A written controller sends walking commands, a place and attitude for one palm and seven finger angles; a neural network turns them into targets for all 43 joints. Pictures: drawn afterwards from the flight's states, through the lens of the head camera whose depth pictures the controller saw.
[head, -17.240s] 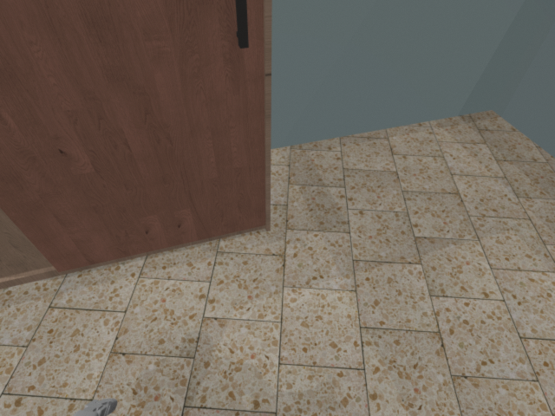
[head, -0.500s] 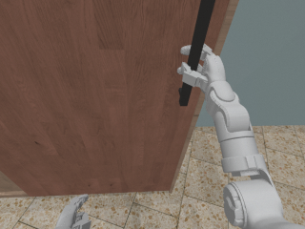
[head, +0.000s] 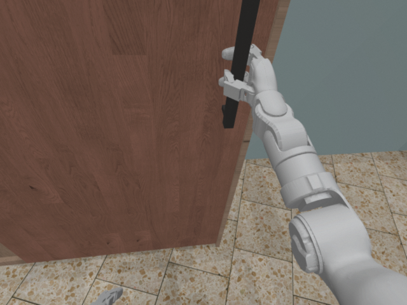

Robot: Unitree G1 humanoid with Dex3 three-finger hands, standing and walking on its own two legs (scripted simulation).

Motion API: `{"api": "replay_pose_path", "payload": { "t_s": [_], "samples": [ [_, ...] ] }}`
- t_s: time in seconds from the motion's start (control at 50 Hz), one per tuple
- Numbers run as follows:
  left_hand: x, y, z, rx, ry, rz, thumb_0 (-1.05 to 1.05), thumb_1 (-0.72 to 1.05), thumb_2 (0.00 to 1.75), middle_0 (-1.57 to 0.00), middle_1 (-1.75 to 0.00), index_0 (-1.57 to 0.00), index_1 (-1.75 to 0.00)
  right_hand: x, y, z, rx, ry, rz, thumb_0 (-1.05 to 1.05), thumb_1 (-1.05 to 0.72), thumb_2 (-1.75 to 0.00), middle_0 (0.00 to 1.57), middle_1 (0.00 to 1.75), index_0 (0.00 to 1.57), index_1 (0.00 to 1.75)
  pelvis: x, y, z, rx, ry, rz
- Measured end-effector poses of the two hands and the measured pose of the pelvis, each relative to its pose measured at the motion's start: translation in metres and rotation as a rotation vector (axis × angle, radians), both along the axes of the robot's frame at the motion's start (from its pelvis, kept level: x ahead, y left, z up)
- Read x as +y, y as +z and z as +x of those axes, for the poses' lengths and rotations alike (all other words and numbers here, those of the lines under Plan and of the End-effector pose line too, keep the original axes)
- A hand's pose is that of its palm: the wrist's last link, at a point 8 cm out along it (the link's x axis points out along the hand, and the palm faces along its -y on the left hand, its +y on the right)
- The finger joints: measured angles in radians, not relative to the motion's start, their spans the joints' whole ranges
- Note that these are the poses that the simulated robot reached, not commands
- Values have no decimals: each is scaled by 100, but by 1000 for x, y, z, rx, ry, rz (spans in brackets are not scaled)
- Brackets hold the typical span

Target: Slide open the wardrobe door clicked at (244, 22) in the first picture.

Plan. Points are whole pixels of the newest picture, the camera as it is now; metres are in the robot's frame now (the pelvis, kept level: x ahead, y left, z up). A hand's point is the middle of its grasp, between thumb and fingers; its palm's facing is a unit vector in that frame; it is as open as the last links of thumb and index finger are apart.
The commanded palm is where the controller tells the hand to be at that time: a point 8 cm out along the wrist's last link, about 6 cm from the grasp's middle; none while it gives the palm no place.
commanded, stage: tug the door sideways, standing still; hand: right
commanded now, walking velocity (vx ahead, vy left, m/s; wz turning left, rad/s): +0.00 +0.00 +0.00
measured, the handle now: (238, 49) +0.50 -0.02 +0.28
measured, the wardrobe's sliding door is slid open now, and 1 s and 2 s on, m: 0.00 0.02 0.26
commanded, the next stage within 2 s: step sideways, sliding the door along in 0.28 s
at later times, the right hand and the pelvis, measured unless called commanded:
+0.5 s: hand (226, 88) +0.44 +0.00 +0.23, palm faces -0.16 +0.98 -0.13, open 6.2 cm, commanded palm +0.43 -0.02 +0.24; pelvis -0.01 +0.00 -0.01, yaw +2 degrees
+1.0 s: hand (213, 87) +0.46 +0.02 +0.22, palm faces +0.04 +1.00 -0.08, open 6.2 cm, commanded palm +0.42 +0.05 +0.23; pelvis +0.00 +0.13 -0.02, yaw +2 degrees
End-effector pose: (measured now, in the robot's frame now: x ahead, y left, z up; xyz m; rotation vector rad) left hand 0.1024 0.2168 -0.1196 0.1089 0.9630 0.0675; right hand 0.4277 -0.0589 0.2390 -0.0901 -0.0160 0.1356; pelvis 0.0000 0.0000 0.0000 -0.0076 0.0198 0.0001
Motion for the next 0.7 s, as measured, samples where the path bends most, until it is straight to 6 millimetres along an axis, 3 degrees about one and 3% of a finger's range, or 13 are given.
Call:
{"api": "replay_pose_path", "payload": {
  "t_s": [0.1, 0.2, 0.4, 0.5, 0.6, 0.7],
  "samples": [
    [4, -3, -15, 19, 10, 11, 1, 91, 89, -20, -30, -20, -30, 1, 0, 0, -5, 4, 0, -1, -77, -79, 34, 135, 21, 140, -1, -1, -3, 4, 1, 0],
    [9, -2, -18, 7, 15, 24, 1, 91, 89, -20, -30, -20, -30, 1, -1, 0, -9, 8, 3, -1, -77, -80, 34, 136, 21, 140, -1, -2, -5, 7, 3, 0],
    [11, 3, -2, -47, -1, 31, 1, 91, 89, -20, -30, -20, -30, 4, -1, 0, -14, 13, 10, -1, -76, -81, 34, 137, 22, 140, 1, -3, -6, 14, 0, 0],
    [16, 5, 9, -94, 65, 43, 1, 91, 89, -20, -30, -20, -30, 1, -8, 5, -136, 45, -15, -3, -72, -81, 38, 138, 22, 140, 3, -6, -8, 9, 35, -2],
    [25, -3, 11, -89, 99, 29, 1, 91, 89, -20, -30, -20, -30, 2, -14, 8, -234, 36, 11, -5, -72, -83, 42, 139, 22, 140, 18, -10, -9, -13, 73, -1],
    [45, -13, 9, -13, 58, 8, 1, 90, 89, -21, -30, -20, -30, 7, -19, 10, -303, -16, 39, -4, -73, -85, 44, 140, 23, 140, 47, -12, -5, -29, 93, 25]
  ]
}}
